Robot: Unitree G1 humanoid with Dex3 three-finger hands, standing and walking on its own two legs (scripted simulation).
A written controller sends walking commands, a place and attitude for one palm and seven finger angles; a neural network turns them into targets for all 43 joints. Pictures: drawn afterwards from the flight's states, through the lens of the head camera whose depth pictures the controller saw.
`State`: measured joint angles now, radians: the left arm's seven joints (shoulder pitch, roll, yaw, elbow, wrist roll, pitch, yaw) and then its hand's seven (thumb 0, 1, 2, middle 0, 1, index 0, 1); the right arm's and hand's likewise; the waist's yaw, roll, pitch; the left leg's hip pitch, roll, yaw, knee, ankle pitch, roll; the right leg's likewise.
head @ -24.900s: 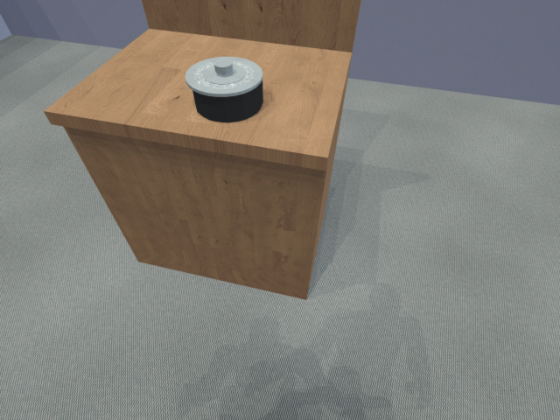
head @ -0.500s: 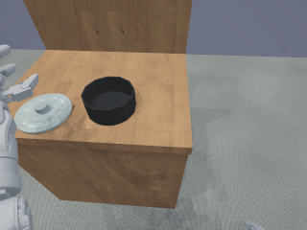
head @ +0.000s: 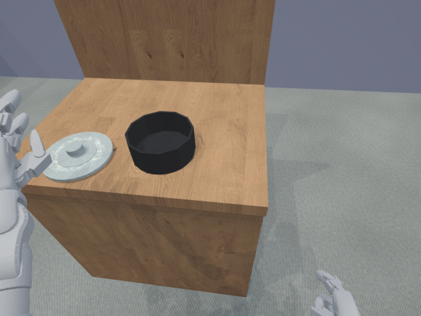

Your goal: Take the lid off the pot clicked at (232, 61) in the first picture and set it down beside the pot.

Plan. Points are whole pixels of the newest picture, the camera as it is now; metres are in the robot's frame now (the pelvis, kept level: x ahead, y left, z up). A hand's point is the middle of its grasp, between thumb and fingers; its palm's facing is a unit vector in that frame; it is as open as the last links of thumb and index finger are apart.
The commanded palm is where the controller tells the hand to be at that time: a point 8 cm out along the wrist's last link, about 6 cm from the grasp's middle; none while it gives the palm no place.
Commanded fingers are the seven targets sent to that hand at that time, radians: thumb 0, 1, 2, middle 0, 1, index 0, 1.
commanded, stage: draw the hand back to the body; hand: left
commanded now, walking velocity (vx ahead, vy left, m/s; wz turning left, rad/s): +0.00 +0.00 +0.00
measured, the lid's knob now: (74, 148) +0.50 +0.44 +0.01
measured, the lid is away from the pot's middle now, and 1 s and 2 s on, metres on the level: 0.24 0.24 0.24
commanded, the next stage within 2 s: step back with the hand held close in 0.72 s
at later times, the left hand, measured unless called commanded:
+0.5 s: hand (29, 218) +0.18 +0.26 +0.19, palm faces +0.44 -0.83 -0.34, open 7.4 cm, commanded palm +0.12 +0.30 +0.20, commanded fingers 0.00 0.90 0.90 -0.20 -0.30 -0.20 -0.30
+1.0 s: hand (22, 237) +0.16 +0.26 +0.19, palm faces +0.40 -0.82 -0.40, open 7.4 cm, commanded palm +0.10 +0.31 +0.20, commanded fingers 0.00 0.90 0.90 -0.20 -0.30 -0.20 -0.30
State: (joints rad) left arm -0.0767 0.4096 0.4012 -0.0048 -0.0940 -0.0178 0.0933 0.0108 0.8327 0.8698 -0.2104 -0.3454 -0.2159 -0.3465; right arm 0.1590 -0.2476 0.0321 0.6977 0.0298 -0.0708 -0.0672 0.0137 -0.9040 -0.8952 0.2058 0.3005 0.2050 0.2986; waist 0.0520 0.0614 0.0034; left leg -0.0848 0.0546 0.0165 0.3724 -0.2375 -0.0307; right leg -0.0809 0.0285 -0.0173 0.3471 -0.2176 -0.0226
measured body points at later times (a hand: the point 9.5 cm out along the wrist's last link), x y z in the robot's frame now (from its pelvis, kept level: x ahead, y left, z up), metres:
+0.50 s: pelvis -0.02 +0.01 +0.00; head -0.04 +0.00 +0.45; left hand +0.15 +0.30 +0.21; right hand +0.17 -0.20 -0.09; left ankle -0.02 +0.14 -0.75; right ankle -0.02 -0.10 -0.75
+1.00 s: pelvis -0.03 +0.02 -0.01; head -0.04 +0.01 +0.44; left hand +0.13 +0.30 +0.21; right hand +0.16 -0.20 -0.09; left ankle -0.02 +0.14 -0.75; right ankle -0.02 -0.10 -0.75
